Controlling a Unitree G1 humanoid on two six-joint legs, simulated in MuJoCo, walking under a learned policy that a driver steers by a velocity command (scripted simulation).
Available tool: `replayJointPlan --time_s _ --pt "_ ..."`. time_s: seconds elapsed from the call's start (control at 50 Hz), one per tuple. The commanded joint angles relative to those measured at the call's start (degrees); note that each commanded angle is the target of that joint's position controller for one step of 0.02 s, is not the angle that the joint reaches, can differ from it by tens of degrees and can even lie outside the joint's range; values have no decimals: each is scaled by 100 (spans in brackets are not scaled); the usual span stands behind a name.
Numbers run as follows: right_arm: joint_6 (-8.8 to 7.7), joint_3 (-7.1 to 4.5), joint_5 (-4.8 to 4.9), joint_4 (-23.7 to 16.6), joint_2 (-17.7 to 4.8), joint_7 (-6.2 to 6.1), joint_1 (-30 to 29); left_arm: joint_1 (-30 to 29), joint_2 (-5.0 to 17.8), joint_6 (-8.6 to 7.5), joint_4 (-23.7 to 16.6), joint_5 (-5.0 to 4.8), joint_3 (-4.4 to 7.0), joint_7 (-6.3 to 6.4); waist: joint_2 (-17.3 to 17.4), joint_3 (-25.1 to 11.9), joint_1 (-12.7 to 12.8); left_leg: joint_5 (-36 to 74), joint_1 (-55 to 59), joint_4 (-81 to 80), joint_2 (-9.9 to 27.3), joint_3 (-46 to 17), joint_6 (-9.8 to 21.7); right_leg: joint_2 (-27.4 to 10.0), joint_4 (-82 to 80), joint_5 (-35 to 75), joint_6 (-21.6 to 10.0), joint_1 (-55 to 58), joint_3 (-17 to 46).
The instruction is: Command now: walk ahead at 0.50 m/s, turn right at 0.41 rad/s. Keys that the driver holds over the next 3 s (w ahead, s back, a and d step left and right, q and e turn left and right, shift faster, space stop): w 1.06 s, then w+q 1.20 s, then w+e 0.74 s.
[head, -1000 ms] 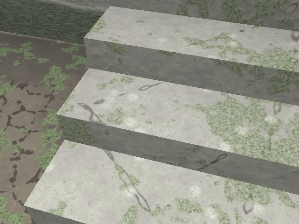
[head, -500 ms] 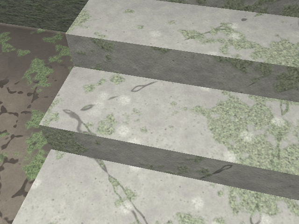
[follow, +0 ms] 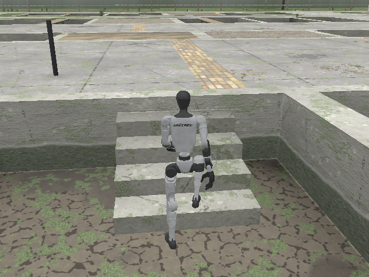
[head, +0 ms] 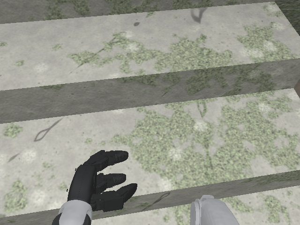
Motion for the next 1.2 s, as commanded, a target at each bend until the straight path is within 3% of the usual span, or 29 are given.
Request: replayJointPlan --time_s 0.02,0.06,0.1,0.12,0.14,0.2,0.26,0.44,0.54,0.56,0.58,0.6,0.62,0.64,0.66,0.68,0.7,0.74,0.78,0.84,1.0,1.02,1.04,1.06,1.08,1.1,1.12,1.16,1.2 --pt "1 -276 61 -466 -1587 -58 389 998 205 -41 -4 -100 63 -57 1169 -1509 725 10200 37 1397 1246 -395 1277 982 -1763 -176 -262 3599 -992" --pt "-137 -418 213 -1030 -1786 282 -125 2582 979 -155 460 -56 334 -40 1664 -2712 1433 9158 -1086 4532 860 -584 776 668 -3297 138 -779 5927 1099" --pt "-237 -492 -82 -1620 -1017 651 -730 2474 2233 -19 884 -37 860 10 -699 -2812 1110 517 -3903 9168 -686 -2083 296 -1096 -7055 -1018 -843 6564 6133" --pt "-151 -416 -125 -1893 -468 527 -893 1990 2120 -85 1057 74 848 -64 -224 -2094 650 838 -4515 10065 -453 -2668 356 -1301 -7179 -1044 -377 5952 5465" --pt "-190 -416 -135 -1559 -666 824 -985 3448 1711 -381 1936 225 601 -281 -168 391 1323 1821 -6002 10385 -959 -4028 847 -652 -6585 -830 136 4719 4498" --pt "-249 -185 -70 -1955 -212 728 -1062 2565 1027 -528 2635 568 397 -636 188 -381 -18 1844 -6749 11218 -1200 -4177 1634 -620 -6191 1785 4 4557 2987" --pt "-19 -185 27 -1872 -527 618 -1019 1780 699 -612 2576 371 259 -649 23 -516 -519 1862 -7138 11086 -857 -3360 1647 -374 -6840 1398 244 4177 1896" --pt "172 230 -21 -2775 -516 561 -3724 4835 1025 -748 3585 765 10 -580 -420 -131 504 1207 -9671 10862 -481 -1901 1305 -533 -7462 2097 40 6312 1885" --pt "524 286 -202 -3058 -330 710 -4327 3795 1223 -862 2969 287 -86 -795 -828 -324 -43 159 -6049 8502 -638 -509 1108 -824 -8310 7371 -444 4791 1163" --pt "470 420 -62 -2625 224 382 -3661 4174 1430 -781 3064 -450 223 -49 -170 -217 306 -1515 -5048 7711 -925 249 1040 -476 -8249 9438 63 5538 413" --pt "416 440 237 -2400 245 237 -2952 4716 1642 -795 3252 -430 192 247 -815 -518 64 -1950 -4057 7101 -1296 306 998 -634 -7612 11360 -23 5860 643" --pt "470 263 202 -3036 -602 735 -3685 4842 2506 -919 3453 332 292 -622 -2087 -490 -192 -531 -3346 6547 -1390 -214 952 -1046 -7143 13815 -218 5490 953" --pt "328 86 22 -1992 -577 352 -1137 3869 1921 -1017 2970 -377 448 -106 -1950 -1186 -927 -1044 -2814 5655 -1078 -998 1275 -887 -5044 13314 200 6772 827" --pt "265 -187 -211 -1495 -1311 199 272 4172 1607 -1104 2668 -594 443 12 -217 -2373 -1044 -69 -577 5386 303 -3496 2189 -185 -2607 10598 448 4879 796" --pt "573 -24 -686 -1313 -1157 563 1161 4052 1456 -792 3321 413 443 -862 1824 -2882 -1692 460 436 2796 741 -6828 3112 1479 378 3015 194 2510 2699" --pt "404 -178 -703 -1082 -1410 539 1245 3453 1587 -796 2922 113 658 -1050 1306 -1094 -1322 -1518 -637 2232 633 -7009 2304 1482 1815 3218 -157 979 3287" --pt "255 -407 73 -970 -1219 183 -728 2213 722 -1007 1608 103 434 -474 422 -886 -137 -2084 -1753 2163 885 -6073 1984 1030 1901 2512 -153 1877 2079" --pt "159 -8 -419 -666 -46 577 -1286 2512 742 -720 2195 139 327 -494 -975 -217 43 -1134 -2968 2148 696 -4883 2220 896 2377 3045 -902 683 2671" --pt "-144 -40 15 -232 268 382 -1196 2254 -148 -534 1357 238 77 -141 -400 -85 971 -1265 -3614 1638 525 -3577 1252 539 2498 1983 -407 1131 2028" --pt "-187 116 -612 -497 237 674 -1975 2383 566 -421 1904 39 118 -471 -54 -341 1096 365 -4133 1377 -219 -1975 1310 210 2189 2697 -845 559 1233" --pt "-34 222 -881 599 -61 679 1306 -1108 782 -352 665 -16 -186 -257 235 -221 -275 287 -928 698 463 -2651 1388 -306 1107 1951 -764 -2298 604" --pt "-157 18 280 31 -367 145 311 -1085 8 -404 194 -80 -333 -165 -10 913 112 97 -3001 -1092 683 -2615 1358 -264 555 1047 -15 -224 -195" --pt "-58 291 -555 217 -41 720 286 -2048 341 -51 161 67 -389 -414 353 -405 38 1024 -3708 -730 682 -2139 1548 -204 -90 1504 -416 1500 116" --pt "-203 135 -420 -55 -626 907 173 -1529 381 75 171 86 -292 -553 1033 -433 403 4689 -3405 -210 725 -1886 1704 215 -262 1521 -191 2227 -117" --pt "-203 -133 354 -273 -884 252 -177 406 412 -147 731 21 -161 -208 -214 -106 641 6749 -2178 88 586 -1515 1265 316 -1166 266 -229 2689 -732" --pt "-392 69 -380 82 -1159 841 580 -861 531 31 397 39 -256 -555 1503 -1004 701 9137 -2043 500 1043 -1953 1670 782 -1664 1302 31 3444 -397" --pt "-466 -186 -222 24 -1588 976 218 3 1126 -35 568 -70 -10 -550 1216 -1062 986 10219 -862 1463 868 -1729 1359 1031 -3045 1493 -60 3809 -430" --pt "-435 -49 -692 44 -731 1231 1194 3019 1708 -37 1656 -34 181 -447 -851 -3429 1306 4701 -4120 4742 -92 -2473 931 -765 -4725 2626 -1549 8557 3848" --pt "-165 -346 -88 185 -772 1241 106 4125 2160 -169 2524 315 508 -291 -675 -1573 1553 1689 -5514 10049 -893 -3648 901 -1333 -6772 -603 -1162 6149 5606"
Next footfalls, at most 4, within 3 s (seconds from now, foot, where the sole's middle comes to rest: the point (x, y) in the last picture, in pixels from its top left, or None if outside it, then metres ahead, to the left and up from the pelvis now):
0.04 right None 0.22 -0.10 -0.61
0.62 left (144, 153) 0.57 0.01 -0.43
1.12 right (205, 41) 0.95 -0.23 -0.25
1.70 left None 1.26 0.03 -0.07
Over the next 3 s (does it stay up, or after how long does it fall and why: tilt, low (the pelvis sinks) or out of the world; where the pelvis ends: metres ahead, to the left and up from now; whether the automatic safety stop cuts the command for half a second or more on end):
stays up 1.78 0.18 0.88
